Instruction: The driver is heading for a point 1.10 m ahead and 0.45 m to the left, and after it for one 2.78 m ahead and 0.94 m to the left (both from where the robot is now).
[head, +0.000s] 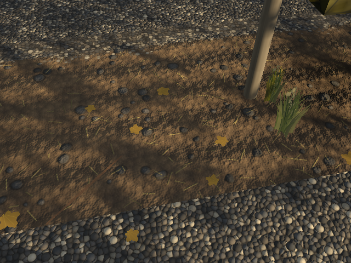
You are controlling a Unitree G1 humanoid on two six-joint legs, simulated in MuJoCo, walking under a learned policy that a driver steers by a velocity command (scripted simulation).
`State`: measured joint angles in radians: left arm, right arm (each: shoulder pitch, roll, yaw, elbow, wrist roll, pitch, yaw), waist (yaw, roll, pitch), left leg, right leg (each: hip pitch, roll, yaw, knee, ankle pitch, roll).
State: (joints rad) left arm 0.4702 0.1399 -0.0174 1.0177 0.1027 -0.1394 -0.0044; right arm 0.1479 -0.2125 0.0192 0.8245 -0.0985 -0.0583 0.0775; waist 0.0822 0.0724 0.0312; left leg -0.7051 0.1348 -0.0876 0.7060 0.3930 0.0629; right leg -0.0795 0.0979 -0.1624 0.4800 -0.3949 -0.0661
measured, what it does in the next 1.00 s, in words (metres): goes down, turning left: left foot 0.15 m lower, then right foot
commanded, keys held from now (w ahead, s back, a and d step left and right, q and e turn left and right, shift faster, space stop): q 1.00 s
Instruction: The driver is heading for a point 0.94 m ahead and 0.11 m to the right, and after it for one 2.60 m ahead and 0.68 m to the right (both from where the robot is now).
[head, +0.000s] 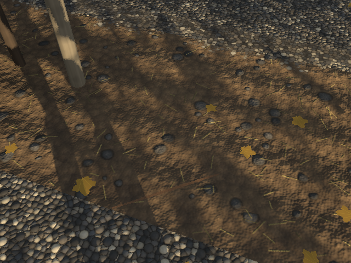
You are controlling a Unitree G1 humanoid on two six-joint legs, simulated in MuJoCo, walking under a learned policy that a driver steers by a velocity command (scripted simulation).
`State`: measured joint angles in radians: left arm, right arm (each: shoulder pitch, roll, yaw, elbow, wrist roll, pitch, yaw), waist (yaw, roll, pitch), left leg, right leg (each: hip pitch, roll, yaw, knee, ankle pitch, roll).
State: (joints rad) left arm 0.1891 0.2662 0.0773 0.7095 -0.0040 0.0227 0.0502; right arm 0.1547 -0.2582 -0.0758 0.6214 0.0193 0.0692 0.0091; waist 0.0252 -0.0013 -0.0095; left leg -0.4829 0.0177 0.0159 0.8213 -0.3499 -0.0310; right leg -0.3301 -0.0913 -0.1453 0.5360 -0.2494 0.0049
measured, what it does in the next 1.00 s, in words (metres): walks ahead: left foot, then right foot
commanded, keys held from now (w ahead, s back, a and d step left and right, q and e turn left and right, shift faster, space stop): q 0.12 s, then w+q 0.04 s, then w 0.82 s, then w+e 0.02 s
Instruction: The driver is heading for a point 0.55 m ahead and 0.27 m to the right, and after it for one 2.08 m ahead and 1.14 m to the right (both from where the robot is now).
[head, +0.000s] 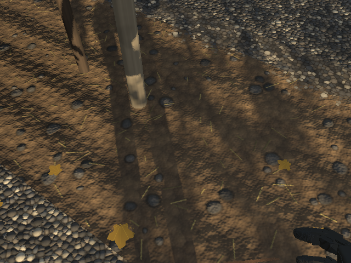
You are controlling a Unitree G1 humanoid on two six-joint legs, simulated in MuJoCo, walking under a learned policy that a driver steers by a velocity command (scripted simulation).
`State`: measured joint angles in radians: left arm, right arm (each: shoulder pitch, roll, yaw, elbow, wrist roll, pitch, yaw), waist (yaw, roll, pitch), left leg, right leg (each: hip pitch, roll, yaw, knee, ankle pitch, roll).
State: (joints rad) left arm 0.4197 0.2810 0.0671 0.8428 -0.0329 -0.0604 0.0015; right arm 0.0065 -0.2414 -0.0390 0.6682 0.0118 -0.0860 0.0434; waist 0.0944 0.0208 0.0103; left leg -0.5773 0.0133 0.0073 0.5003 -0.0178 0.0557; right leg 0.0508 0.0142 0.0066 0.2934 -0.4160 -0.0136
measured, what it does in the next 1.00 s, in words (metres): walks ahead, turning right: left foot, then right foot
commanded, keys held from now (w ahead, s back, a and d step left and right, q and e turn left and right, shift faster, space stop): w+e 1.00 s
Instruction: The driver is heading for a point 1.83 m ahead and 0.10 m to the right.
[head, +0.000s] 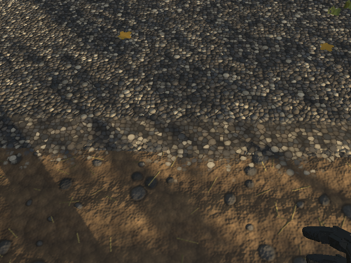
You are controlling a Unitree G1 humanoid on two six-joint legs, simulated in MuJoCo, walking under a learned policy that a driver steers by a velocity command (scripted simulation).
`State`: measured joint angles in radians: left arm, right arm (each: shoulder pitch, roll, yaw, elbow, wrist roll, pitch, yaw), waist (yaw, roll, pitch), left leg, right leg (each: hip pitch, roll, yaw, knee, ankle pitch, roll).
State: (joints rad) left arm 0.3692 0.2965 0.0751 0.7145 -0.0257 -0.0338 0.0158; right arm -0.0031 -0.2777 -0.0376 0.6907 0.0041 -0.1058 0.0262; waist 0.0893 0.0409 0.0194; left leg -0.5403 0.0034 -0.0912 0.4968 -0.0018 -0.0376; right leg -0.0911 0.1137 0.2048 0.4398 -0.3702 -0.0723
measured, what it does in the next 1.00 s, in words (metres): walks ahead, turning right: left foot, then right foot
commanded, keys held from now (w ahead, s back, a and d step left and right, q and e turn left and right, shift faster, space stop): w+e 0.42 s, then w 0.58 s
